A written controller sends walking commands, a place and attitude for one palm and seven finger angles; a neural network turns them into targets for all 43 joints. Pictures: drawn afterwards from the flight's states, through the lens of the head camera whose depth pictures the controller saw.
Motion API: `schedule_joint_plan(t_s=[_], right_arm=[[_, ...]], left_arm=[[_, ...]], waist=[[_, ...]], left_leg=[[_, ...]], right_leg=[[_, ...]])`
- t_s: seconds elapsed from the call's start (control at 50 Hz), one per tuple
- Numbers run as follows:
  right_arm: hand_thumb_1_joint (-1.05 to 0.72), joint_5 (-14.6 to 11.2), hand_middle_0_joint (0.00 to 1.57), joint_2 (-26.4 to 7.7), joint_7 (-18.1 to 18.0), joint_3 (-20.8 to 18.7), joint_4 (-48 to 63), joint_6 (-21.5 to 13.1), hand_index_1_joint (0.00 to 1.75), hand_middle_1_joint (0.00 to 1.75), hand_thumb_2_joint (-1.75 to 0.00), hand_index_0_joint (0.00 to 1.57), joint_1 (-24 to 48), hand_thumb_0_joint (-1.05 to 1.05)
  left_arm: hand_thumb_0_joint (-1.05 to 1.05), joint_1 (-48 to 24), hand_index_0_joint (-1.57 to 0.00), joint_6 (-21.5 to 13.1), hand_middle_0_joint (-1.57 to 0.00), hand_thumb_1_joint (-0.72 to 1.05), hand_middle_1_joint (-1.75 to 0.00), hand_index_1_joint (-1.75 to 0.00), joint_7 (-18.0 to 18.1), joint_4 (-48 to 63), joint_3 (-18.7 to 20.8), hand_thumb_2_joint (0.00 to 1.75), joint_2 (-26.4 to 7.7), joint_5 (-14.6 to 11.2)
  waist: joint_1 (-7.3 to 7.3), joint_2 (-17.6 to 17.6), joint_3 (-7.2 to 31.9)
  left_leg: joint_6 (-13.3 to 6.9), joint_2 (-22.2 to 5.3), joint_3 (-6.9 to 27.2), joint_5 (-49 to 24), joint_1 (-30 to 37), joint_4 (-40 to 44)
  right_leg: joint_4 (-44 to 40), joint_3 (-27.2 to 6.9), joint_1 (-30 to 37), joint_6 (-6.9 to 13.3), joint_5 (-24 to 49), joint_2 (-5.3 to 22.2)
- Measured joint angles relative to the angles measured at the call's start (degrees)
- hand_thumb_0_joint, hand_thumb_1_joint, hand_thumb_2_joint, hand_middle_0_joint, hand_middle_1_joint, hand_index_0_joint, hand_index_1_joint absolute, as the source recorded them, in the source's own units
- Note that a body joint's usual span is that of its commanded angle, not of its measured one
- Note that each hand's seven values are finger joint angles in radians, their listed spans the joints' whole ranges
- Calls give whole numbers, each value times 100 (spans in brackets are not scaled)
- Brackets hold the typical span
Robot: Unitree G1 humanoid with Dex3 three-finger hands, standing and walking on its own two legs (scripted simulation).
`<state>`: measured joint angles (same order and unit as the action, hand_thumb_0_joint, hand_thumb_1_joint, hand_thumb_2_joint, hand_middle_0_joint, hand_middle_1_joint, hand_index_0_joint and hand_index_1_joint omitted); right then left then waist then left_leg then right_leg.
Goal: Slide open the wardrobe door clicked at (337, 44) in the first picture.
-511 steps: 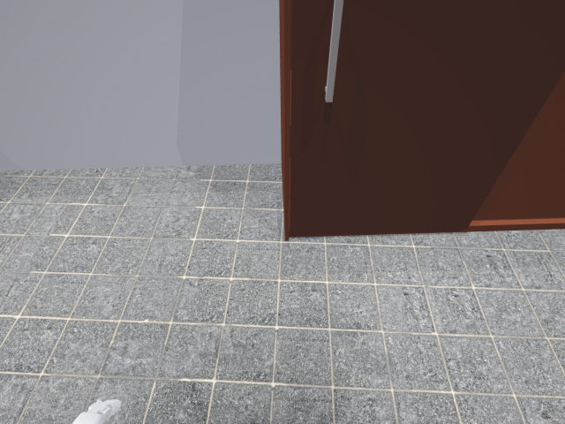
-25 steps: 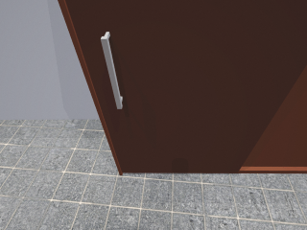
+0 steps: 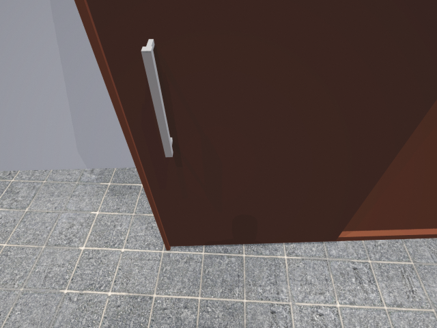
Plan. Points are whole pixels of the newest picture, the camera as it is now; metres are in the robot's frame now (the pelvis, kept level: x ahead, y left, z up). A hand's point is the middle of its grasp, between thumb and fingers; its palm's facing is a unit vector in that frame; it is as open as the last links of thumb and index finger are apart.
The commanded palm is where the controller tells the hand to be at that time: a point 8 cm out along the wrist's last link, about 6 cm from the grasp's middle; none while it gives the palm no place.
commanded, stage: come to a stop and stand still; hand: left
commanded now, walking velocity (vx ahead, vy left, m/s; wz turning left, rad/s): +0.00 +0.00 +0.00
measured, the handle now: (161, 105) +0.57 +0.17 +0.10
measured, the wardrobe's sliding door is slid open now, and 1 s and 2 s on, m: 0.00 0.00 0.00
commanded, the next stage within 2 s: look again from close up in 0.10 s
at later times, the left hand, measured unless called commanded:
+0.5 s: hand out of the picture -0.03 +0.15 -0.17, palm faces +0.03 -0.99 -0.16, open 7.4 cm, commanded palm none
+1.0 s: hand out of the picture -0.04 +0.14 -0.17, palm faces +0.03 -0.99 -0.16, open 7.4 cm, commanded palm none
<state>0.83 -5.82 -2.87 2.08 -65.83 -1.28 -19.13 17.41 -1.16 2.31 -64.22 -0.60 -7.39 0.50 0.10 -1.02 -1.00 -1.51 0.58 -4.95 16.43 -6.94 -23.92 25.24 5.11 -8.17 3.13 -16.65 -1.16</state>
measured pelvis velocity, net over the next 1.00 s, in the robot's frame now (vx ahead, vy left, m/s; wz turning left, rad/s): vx -0.01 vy -0.01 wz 0.00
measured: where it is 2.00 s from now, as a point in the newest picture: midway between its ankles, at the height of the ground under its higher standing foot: outside the picture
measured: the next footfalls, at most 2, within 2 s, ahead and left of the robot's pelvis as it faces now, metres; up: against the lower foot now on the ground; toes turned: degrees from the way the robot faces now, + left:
left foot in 1.50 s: +0.14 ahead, +0.16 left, +0.00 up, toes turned +11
right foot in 1.96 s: +0.25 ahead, -0.10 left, +0.00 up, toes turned -3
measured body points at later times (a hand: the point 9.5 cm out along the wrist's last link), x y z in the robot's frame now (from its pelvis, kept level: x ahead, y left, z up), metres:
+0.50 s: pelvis -0.01 +0.00 +0.00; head +0.00 +0.00 +0.45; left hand -0.03 +0.20 -0.16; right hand -0.03 -0.20 -0.16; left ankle -0.04 +0.10 -0.74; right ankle -0.03 -0.08 -0.74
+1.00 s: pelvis -0.01 -0.01 +0.00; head +0.00 -0.01 +0.45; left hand -0.04 +0.19 -0.16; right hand -0.04 -0.21 -0.16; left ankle -0.04 +0.10 -0.74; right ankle -0.03 -0.08 -0.74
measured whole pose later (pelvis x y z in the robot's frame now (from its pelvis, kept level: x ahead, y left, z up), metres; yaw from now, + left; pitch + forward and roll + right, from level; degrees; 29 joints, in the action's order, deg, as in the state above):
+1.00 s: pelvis -0.01 -0.01 +0.00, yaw +0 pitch -1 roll +1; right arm 0.8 -6.0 -2.6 1.7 -66.9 -1.2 -18.0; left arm 18.3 -1.6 2.4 -65.2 -1.3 -6.0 0.5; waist 0.3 -0.1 -2.2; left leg -0.8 0.0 -5.0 14.5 -6.9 -22.4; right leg 23.6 5.1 -8.2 3.9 -14.7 -1.8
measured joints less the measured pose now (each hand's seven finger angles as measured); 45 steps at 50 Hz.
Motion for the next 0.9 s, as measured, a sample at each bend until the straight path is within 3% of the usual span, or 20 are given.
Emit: schedule_joint_plan(t_s=[0.34, 0.9], right_arm=[[-91, 2, 20, -99, -5, -37, -55, -20, 30, 30, -90, 20, 142, 0], [-91, -4, 20, -19, 31, -38, -95, 4, 30, 30, -90, 20, 126, 0]], left_arm=[[1, 51, -20, 24, -20, 92, -30, -30, 14, -94, -44, 90, 110, 6], [1, 95, -20, -38, -20, 91, -30, -30, 9, -106, -66, 90, 140, 3]], waist=[[18, 64, -76], [19, 92, -125]], left_leg=[[-49, 57, -54, -66, 109, 124], [46, -43, -14, -186, 10, 151]], right_leg=[[-13, -55, 46, -49, 27, 52], [-149, -8, 0, 53, 185, -49]])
